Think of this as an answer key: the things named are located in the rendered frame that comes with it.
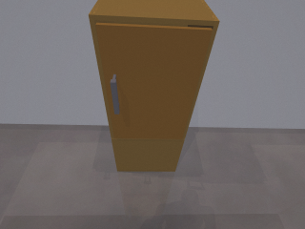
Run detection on cupboard door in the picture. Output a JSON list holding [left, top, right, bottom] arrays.
[[95, 22, 213, 139]]

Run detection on handle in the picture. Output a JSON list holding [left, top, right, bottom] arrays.
[[110, 74, 120, 115]]

